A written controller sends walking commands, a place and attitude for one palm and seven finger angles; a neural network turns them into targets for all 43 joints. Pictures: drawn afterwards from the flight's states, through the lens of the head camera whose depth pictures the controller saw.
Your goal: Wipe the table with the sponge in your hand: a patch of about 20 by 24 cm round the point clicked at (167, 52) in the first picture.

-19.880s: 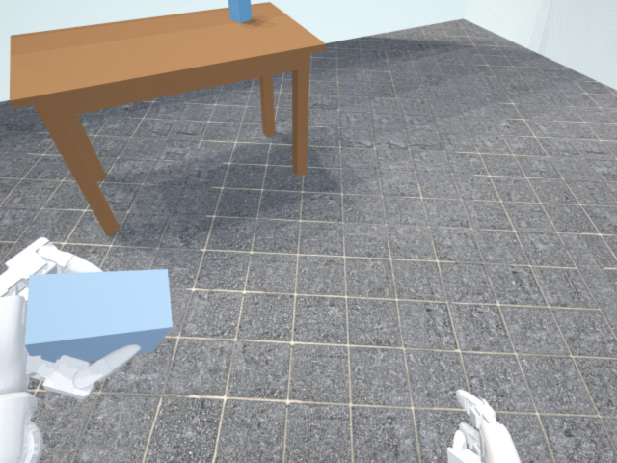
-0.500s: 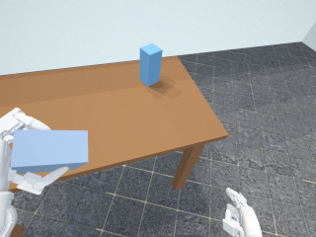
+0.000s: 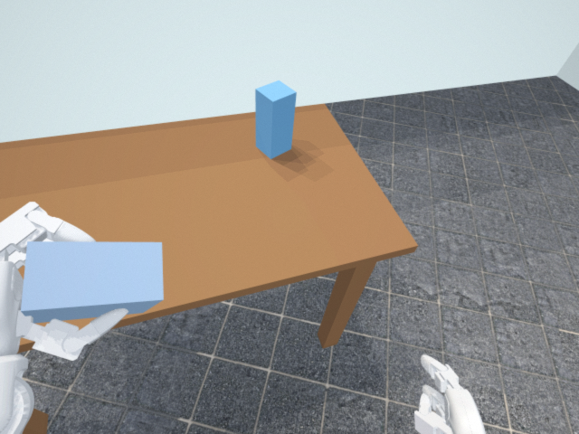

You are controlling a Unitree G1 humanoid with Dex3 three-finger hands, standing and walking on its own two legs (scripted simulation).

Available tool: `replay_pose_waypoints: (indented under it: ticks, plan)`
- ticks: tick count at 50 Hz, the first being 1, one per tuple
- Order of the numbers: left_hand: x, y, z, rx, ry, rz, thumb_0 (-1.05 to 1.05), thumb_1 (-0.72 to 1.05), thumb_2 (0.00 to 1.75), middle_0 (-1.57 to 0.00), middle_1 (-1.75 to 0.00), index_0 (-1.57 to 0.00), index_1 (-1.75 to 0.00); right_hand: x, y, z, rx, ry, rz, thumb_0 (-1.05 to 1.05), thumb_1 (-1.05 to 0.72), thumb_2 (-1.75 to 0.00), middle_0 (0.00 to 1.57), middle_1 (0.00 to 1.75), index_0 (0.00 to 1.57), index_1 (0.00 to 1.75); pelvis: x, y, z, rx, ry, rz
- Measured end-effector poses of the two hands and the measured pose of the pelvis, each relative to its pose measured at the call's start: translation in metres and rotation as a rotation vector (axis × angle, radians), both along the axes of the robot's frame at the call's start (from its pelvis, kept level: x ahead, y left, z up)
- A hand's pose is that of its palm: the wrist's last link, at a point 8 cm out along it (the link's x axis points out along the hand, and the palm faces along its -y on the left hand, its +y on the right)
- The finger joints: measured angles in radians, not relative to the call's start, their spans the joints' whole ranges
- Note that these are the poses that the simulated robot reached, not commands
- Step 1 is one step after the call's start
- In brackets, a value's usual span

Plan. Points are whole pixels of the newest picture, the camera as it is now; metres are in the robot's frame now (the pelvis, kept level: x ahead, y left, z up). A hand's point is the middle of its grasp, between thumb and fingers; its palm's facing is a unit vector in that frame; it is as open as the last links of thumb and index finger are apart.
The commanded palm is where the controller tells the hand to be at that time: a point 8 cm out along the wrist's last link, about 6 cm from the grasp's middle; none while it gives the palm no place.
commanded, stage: turn the palm down, sponge in hand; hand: left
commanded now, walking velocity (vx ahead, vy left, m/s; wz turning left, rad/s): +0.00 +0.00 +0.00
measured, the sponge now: (114, 282) +0.23 +0.21 +0.14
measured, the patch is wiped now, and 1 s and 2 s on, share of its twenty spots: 0.00 0.00 0.00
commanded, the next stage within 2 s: none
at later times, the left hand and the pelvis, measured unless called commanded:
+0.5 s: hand (74, 309) +0.20 +0.24 +0.14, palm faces +0.50 -0.61 -0.62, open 9.9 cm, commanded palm +0.16 +0.27 +0.17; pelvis -0.01 -0.07 -0.02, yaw +5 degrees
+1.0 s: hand (72, 316) +0.21 +0.26 +0.10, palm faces +0.28 -0.38 -0.88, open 9.9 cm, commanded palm +0.18 +0.26 +0.16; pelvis +0.02 -0.05 -0.02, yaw +4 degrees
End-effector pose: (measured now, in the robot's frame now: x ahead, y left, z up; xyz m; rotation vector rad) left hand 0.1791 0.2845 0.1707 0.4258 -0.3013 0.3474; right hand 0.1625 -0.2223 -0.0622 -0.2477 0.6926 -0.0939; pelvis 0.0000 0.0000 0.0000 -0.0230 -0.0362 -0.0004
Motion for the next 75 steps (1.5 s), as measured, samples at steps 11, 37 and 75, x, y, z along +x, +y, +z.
replay_pose_waypoints:
  ticks: [11,37,75]
  plan:
    - [0.022,0.029,0.032,0.057,0.126,0.134,-0.01,-0.49,1.03,-0.75,-1.34,-0.77,-1.33,0.001,-0.012,-0.02,0.037,0.026,0.137,0.01,-0.9,-0.9,0.2,0.3,0.21,0.3,-0.004,-0.019,-0.002,0.024,0.01,0.033]
    - [0.007,-0.034,-0.012,0.424,0.398,0.156,-0.01,-0.49,1.03,-0.75,-1.34,-0.76,-1.33,0.035,-0.072,-0.051,0.016,0.045,0.066,0.01,-0.9,-0.9,0.2,0.3,0.21,0.3,0.003,-0.069,-0.017,0.038,0.063,0.071]
    - [0.006,0.0,-0.035,0.78,0.647,0.277,-0.01,-0.49,1.03,-0.74,-1.34,-0.76,-1.34,0.064,0.012,-0.019,0.009,0.017,0.135,0.01,-0.9,-0.9,0.2,0.3,0.21,0.3,0.002,-0.011,0.0,0.018,-0.017,0.044]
